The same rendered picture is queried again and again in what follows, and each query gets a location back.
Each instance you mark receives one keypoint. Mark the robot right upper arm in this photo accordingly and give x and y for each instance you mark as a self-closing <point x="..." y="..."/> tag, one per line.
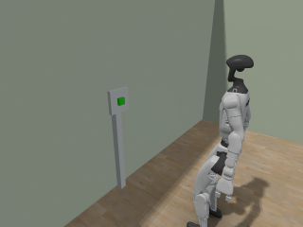
<point x="248" y="114"/>

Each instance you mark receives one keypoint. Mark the robot left upper arm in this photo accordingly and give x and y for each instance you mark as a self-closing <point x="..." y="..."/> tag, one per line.
<point x="232" y="106"/>

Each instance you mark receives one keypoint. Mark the button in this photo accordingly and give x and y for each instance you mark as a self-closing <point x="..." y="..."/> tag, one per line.
<point x="121" y="101"/>

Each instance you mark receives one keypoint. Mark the left robot hand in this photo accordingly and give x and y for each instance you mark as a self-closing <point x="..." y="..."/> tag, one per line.
<point x="224" y="186"/>

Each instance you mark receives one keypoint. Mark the right robot shin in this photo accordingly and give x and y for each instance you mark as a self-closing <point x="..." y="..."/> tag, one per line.
<point x="213" y="199"/>

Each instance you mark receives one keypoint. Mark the robot left thigh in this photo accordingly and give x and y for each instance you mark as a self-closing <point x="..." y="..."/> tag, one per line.
<point x="214" y="165"/>

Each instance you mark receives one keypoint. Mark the left robot forearm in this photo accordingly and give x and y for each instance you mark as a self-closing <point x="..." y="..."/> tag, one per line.
<point x="233" y="153"/>

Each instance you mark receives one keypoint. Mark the panel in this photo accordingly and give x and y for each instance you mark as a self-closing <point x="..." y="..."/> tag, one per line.
<point x="115" y="112"/>

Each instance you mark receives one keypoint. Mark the right robot forearm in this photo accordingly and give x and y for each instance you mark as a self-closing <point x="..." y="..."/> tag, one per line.
<point x="245" y="125"/>

